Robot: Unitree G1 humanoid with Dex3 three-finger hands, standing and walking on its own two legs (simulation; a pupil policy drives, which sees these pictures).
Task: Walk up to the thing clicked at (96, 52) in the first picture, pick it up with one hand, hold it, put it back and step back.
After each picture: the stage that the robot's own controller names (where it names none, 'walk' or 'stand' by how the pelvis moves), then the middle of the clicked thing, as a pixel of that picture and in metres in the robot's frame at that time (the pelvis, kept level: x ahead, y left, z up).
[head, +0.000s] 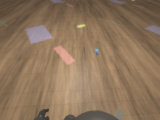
stand; (96, 52) +1.48 -0.16 -0.72
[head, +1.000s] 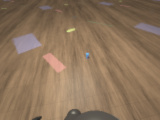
walk; (87, 55) +1.35 +0.15 -0.70
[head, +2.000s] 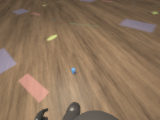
walk; (73, 71) +0.86 +0.34 -0.72
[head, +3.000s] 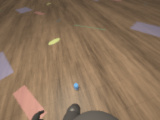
walk; (76, 86) +0.55 +0.24 -0.71
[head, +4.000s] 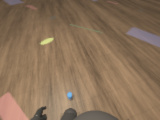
stand; (69, 95) +0.38 +0.21 -0.70
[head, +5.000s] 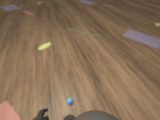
stand; (69, 101) +0.35 +0.21 -0.72
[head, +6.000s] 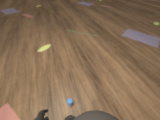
stand; (70, 102) +0.35 +0.22 -0.72
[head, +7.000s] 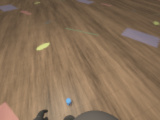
stand; (68, 101) +0.34 +0.23 -0.73
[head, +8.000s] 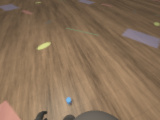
stand; (68, 100) +0.35 +0.22 -0.73
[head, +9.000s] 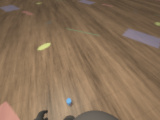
stand; (69, 101) +0.34 +0.22 -0.73
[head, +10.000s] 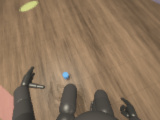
go down; (65, 75) +0.39 +0.23 -0.51
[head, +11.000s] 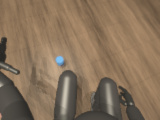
go down; (60, 61) +0.42 +0.28 -0.31
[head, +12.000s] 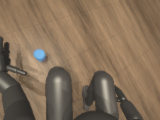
close in; (40, 56) +0.39 +0.31 -0.24
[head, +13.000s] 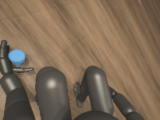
close; (18, 58) +0.38 +0.33 -0.21
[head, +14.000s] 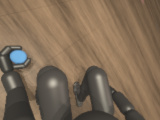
lift; (19, 58) +0.36 +0.32 -0.21
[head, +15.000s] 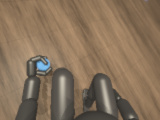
lift; (43, 65) +0.31 +0.30 -0.12
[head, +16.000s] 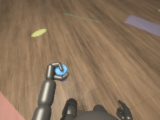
lift; (62, 73) +0.32 +0.19 +0.03
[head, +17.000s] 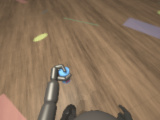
hold; (65, 75) +0.33 +0.17 -0.01
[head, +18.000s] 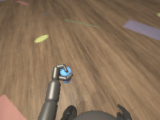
hold; (66, 75) +0.33 +0.17 -0.01
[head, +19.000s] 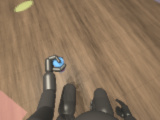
crouch; (59, 65) +0.39 +0.22 -0.08
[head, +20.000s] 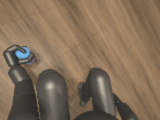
lower; (26, 56) +0.39 +0.32 -0.22
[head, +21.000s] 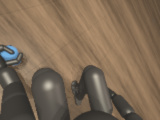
lower; (11, 56) +0.39 +0.34 -0.22
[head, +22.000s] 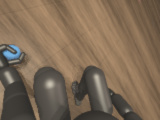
lower; (14, 55) +0.38 +0.34 -0.22
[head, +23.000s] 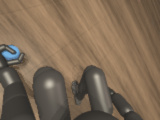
lower; (13, 55) +0.38 +0.34 -0.22
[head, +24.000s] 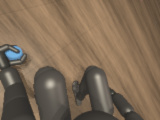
loosen; (15, 56) +0.38 +0.33 -0.22
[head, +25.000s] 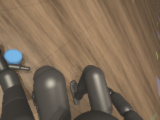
withdraw; (14, 58) +0.37 +0.32 -0.22
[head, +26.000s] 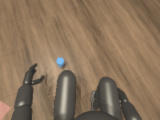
walk; (60, 62) +0.42 +0.27 -0.31
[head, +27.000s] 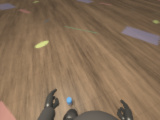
stand; (69, 101) +0.35 +0.20 -0.65
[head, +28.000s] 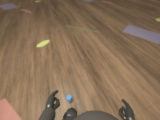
stand; (69, 98) +0.37 +0.22 -0.67
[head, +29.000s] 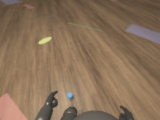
stand; (69, 96) +0.37 +0.22 -0.68
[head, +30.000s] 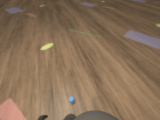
walk; (71, 100) +0.38 +0.21 -0.72
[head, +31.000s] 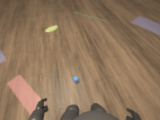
walk; (75, 79) +0.55 +0.16 -0.71
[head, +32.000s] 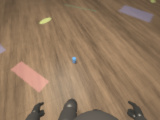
walk; (74, 60) +0.87 +0.25 -0.69
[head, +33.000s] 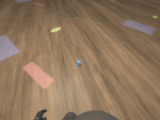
stand; (78, 63) +1.00 +0.20 -0.71
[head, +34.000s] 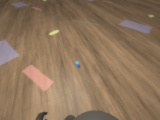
stand; (77, 64) +1.01 +0.22 -0.72
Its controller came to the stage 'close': yes
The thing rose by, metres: 0.70
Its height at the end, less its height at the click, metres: +0.00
